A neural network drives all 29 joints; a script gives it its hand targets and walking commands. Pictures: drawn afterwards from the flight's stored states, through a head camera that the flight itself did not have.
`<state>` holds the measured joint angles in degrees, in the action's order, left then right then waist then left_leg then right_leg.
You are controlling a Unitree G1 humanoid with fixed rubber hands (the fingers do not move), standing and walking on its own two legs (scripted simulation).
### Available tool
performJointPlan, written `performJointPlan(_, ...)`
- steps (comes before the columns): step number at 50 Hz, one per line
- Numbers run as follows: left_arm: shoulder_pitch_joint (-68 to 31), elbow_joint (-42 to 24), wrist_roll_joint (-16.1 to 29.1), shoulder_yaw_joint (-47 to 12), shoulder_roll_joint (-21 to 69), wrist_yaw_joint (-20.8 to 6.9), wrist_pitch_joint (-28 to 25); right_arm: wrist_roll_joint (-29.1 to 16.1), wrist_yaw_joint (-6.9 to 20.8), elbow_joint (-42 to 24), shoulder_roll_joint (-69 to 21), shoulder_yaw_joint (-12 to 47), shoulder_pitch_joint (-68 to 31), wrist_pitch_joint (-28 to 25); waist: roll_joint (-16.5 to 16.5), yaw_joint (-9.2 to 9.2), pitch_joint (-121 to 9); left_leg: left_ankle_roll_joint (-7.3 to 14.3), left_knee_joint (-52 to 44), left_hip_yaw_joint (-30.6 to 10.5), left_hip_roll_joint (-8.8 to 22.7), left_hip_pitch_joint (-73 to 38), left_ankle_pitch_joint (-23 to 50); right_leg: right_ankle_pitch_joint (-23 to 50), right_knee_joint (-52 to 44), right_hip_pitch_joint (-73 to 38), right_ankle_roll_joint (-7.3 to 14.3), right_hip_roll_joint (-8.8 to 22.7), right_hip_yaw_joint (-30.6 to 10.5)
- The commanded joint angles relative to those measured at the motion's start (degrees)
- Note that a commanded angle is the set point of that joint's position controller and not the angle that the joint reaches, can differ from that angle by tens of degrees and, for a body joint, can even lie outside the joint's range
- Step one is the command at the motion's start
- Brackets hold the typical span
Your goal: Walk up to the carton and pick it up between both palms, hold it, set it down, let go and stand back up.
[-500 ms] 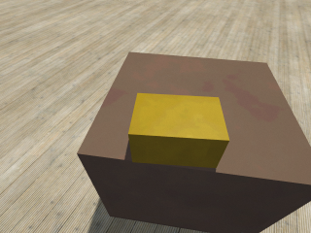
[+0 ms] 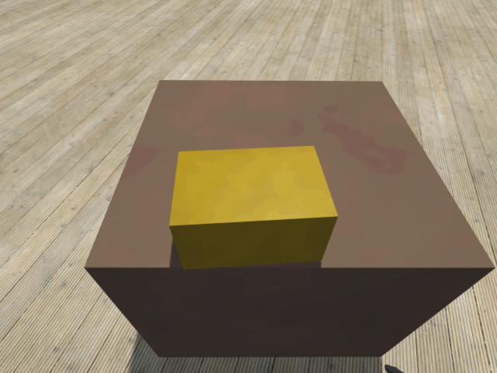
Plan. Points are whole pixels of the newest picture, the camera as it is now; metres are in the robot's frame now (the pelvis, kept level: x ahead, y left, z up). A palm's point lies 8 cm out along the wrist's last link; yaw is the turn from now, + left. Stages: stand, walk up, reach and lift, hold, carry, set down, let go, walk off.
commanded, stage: walk up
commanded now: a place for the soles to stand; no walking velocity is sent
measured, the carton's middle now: (250, 206) +0.44 -0.01 +0.00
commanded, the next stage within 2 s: reach and lift in 1.10 s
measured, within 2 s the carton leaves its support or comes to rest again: neither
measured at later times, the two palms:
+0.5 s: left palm out of the picture +0.10 +0.27 -0.10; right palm out of the picture +0.08 -0.26 -0.11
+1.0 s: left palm out of the picture +0.13 +0.25 -0.09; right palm out of the picture +0.04 -0.27 -0.11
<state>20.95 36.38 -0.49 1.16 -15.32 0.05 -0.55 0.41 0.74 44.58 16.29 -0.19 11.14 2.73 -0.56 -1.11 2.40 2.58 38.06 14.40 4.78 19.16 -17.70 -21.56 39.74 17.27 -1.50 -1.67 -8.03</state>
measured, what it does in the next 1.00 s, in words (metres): stands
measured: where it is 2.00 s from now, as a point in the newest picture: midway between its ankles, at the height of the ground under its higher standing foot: outside the picture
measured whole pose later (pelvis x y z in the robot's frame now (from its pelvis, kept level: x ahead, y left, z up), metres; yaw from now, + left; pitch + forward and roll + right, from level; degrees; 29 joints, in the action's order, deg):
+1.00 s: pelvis +0.00 +0.01 +0.00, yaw -7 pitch -2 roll +1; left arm 18.3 37.1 -0.4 1.0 -15.2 0.3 -0.3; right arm 0.2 1.2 42.6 17.2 0.4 14.8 3.0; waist -0.3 -1.6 3.5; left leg 2.7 37.9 17.9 5.9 16.7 -18.9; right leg -20.2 40.1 18.1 -1.2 -2.4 -8.8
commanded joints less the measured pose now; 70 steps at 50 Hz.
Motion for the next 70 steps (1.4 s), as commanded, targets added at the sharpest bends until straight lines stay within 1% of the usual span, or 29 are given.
performJointPlan(1,2.7,-6.3,0.1,3.4,-10.2,0.6,-1.2,0.1,-0.3,-6.6,10.0,-2.7,-0.4,-1.7,1.1,0.05,-2.4,3.2,-7.6,-11.6,6.1,-11.9,6.1,12.3,-6.3,11.5,4.9,3.1,-6.3)
performJointPlan(4,3.5,-6.6,0.2,3.3,-8.7,0.7,-1.0,0.2,-0.4,-6.4,11.1,-2.9,-0.1,-1.5,-1.6,0.34,-5.0,6.2,-11.7,-12.3,11.7,-11.1,6.3,9.9,0.4,7.3,3.0,0.7,0.6)
performJointPlan(6,3.8,-6.9,-0.2,3.5,-8.0,0.8,-0.7,0.1,-0.5,-7.0,11.4,-2.7,-1.0,-1.4,-2.6,1.05,-4.0,7.3,-12.3,-11.8,14.1,-8.2,5.6,6.2,0.6,5.2,2.8,0.6,2.3)
performJointPlan(7,3.7,-6.8,-0.1,3.5,-8.1,0.8,-0.7,-0.1,-0.4,-7.3,11.3,-2.6,-1.4,-1.2,-3.3,1.08,-3.3,6.6,-11.7,-10.7,13.3,-7.0,5.3,7.2,-0.7,4.5,3.2,1.2,1.6)
performJointPlan(9,2.7,-7.0,0.1,4.0,-9.6,0.7,-0.9,-0.3,-0.2,-7.9,11.0,-2.5,-2.7,-0.7,-2.3,1.28,-1.8,4.2,-8.4,-7.9,9.2,-6.5,3.8,12.5,-3.4,5.6,4.3,2.1,-2.4)
performJointPlan(10,2.7,-6.9,0.1,4.4,-10.9,0.6,-1.0,-0.2,-0.1,-8.3,10.6,-2.5,-2.5,-0.5,0.2,0.97,-2.4,2.9,-5.7,-7.1,6.8,-7.3,3.0,13.5,-5.1,6.6,5.0,2.9,-5.8)
performJointPlan(13,0.1,-6.9,0.1,5.2,-14.3,0.9,-1.1,-0.3,0.3,-9.4,8.3,-2.2,-1.8,-0.2,8.1,0.31,-1.0,-0.2,1.4,-8.7,0.0,-8.3,-1.6,7.1,-14.5,12.6,9.8,7.8,-20.2)
performJointPlan(14,-0.9,-7.0,0.1,5.0,-14.1,1.0,-1.0,-0.2,0.3,-9.8,8.3,-2.3,-1.2,-0.5,8.1,-0.02,0.2,-0.1,0.4,-10.1,-0.4,-8.7,-1.8,6.4,-15.2,13.7,10.1,8.1,-20.9)
performJointPlan(17,-1.4,-7.2,0.0,3.8,-11.8,0.8,-1.0,0.4,0.1,-9.1,10.0,-3.0,1.9,-1.9,5.6,-1.31,-3.1,2.3,-6.2,-13.0,3.8,-15.5,4.0,8.4,-9.5,15.2,5.8,3.6,-11.6)
performJointPlan(20,1.1,-7.3,-0.3,3.0,-8.0,0.7,-0.6,0.7,-0.6,-7.7,12.0,-3.2,3.0,-2.2,-1.2,-1.03,-4.8,8.9,-15.5,-18.2,16.6,-13.0,2.0,2.2,4.8,10.2,1.8,-1.0,2.0)
performJointPlan(21,2.1,-7.1,-0.7,2.9,-7.1,0.8,-0.4,0.6,-0.7,-7.7,12.1,-3.1,2.0,-2.2,-2.6,-0.26,-4.1,10.6,-15.6,-17.8,19.2,-11.2,6.8,-1.5,6.3,8.3,1.5,0.0,3.8)
performJointPlan(22,2.6,-7.3,-0.9,3.0,-6.9,0.8,-0.4,0.4,-0.6,-8.2,12.1,-2.9,1.1,-2.1,-4.0,0.28,-3.9,10.4,-14.7,-15.4,19.1,-8.7,10.5,-2.5,5.3,5.9,1.7,0.7,4.1)
performJointPlan(24,2.6,-7.2,-0.5,3.6,-7.7,0.6,-0.9,0.0,-0.2,-8.6,11.6,-2.0,-0.1,-1.7,-4.4,1.13,-4.0,6.6,-11.9,-10.1,14.2,-3.6,9.4,4.8,-2.1,0.2,3.3,1.8,1.3)
performJointPlan(25,1.6,-7.2,-0.4,4.1,-9.0,0.4,-1.2,-0.4,0.1,-8.9,10.8,-1.6,-0.8,-1.4,-2.7,1.17,-3.3,3.9,-8.7,-8.0,10.4,-2.0,6.5,11.1,-6.0,-0.7,4.5,3.6,-3.4)
performJointPlan(27,0.6,-6.3,0.4,4.9,-13.0,0.3,-1.3,-0.4,0.2,-9.3,8.7,-1.4,-1.0,-0.4,2.3,0.92,-1.8,-0.5,-0.8,-6.8,1.9,-7.2,0.2,9.7,-13.1,8.8,9.0,8.2,-17.5)
performJointPlan(28,-0.6,-5.9,0.5,4.7,-13.5,0.4,-1.2,-0.4,0.2,-9.2,8.0,-1.3,0.3,-0.3,3.7,0.07,-1.0,-0.9,-1.8,-8.5,1.0,-9.0,-1.6,6.6,-14.8,11.3,9.8,9.0,-18.8)
performJointPlan(31,-2.4,-5.6,0.3,3.6,-11.0,0.7,-1.0,-0.1,0.2,-8.5,9.0,-1.9,3.0,-1.6,4.6,-1.08,-1.6,1.1,-8.6,-11.9,4.3,-14.1,-0.7,2.8,-12.8,14.3,6.1,5.1,-10.8)
performJointPlan(34,-0.4,-5.1,0.2,2.7,-7.9,0.5,-0.9,-0.1,-0.2,-7.2,11.1,-2.2,3.2,-2.5,1.1,0.38,-2.2,4.2,-14.9,-12.5,11.3,-9.2,-1.9,7.8,-5.0,6.2,3.1,1.4,-0.8)
performJointPlan(38,-1.1,-5.5,-0.1,3.0,-8.3,0.4,-1.2,-0.4,-0.2,-7.4,10.5,-1.8,2.4,-2.1,-0.2,0.57,-1.0,3.3,-14.2,-8.9,9.4,-5.7,-0.7,11.6,-5.1,3.4,3.7,2.0,-2.1)
performJointPlan(43,-0.6,-5.4,0.2,3.4,-9.5,0.7,-1.2,-0.1,0.0,-7.5,10.7,-2.0,3.0,-1.3,-0.7,0.19,-1.9,3.2,-12.6,-8.3,8.7,-7.8,-2.8,10.3,-5.7,5.8,4.4,2.2,-4.3)
performJointPlan(49,-1.0,-5.3,0.1,3.4,-10.3,0.9,-1.4,0.0,0.1,-8.0,10.5,-2.1,3.4,-1.0,1.5,-0.22,-2.7,2.5,-8.3,-7.6,7.1,-10.7,1.0,11.8,-7.3,8.3,5.3,3.0,-7.5)
performJointPlan(55,-2.6,-5.3,0.1,3.5,-10.6,0.7,-1.1,0.0,0.0,-8.1,10.4,-2.4,4.7,-1.1,4.7,-0.70,-1.5,2.2,-8.3,-9.3,6.0,-12.2,-1.1,7.9,-9.6,12.6,5.9,3.0,-10.1)
performJointPlan(56,-31.4,-1.3,2.7,-1.2,-9.7,1.6,8.1,4.2,2.0,-5.7,4.0,-7.4,-21.5,-11.6,1.4,2.28,0.7,-2.4,-3.4,-10.5,-0.1,0.5,-7.7,-6.7,-2.2,22.9,6.6,1.6,9.6)
performJointPlan(57,-27.0,-4.3,2.1,-3.4,-7.3,3.4,11.4,5.5,4.0,-3.4,8.2,-9.6,-13.8,-14.0,0.3,0.72,4.5,-3.4,-4.8,-12.8,0.9,-4.6,-12.4,-7.1,-2.4,26.6,7.0,1.8,11.4)
performJointPlan(60,-24.7,-9.7,0.2,-2.9,-6.4,2.3,17.1,5.1,3.5,-3.0,8.9,-12.6,-7.4,-14.3,4.3,-1.20,-3.5,-3.5,-2.1,-12.0,1.7,-14.5,-8.6,1.8,-3.9,23.8,6.2,2.3,11.5)
performJointPlan(63,-21.4,-17.1,-0.7,-0.8,-6.5,1.1,20.2,2.9,2.3,-5.1,9.5,-14.0,-3.3,-13.7,6.1,-1.61,-13.1,-4.0,0.2,-11.4,0.6,-21.5,4.7,12.8,-4.4,17.9,4.7,0.8,12.1)
performJointPlan(66,-15.9,-21.5,-3.1,1.7,-6.5,1.8,19.0,-0.7,2.5,-5.6,10.1,-11.5,0.1,-14.4,1.8,-0.50,-19.2,-5.3,-1.1,-11.9,-0.6,-25.9,17.0,21.0,-5.1,10.2,3.9,-1.1,12.6)
performJointPlan(68,-14.4,-21.1,-3.3,2.5,-5.9,2.3,17.4,-1.4,2.4,-6.1,9.4,-9.7,0.9,-15.1,2.5,-0.74,-18.6,-5.2,-2.6,-11.7,-1.6,-26.3,18.6,23.5,-7.7,8.0,3.6,-1.1,11.7)
performJointPlan(70,-15.9,-19.3,-3.8,2.8,-5.5,2.7,16.1,-1.3,2.3,-4.7,8.1,-8.4,-0.3,-15.0,0.6,-0.32,-13.0,-5.4,-5.7,-11.2,-2.6,-25.0,15.7,21.3,-10.6,8.1,3.6,-0.6,10.6)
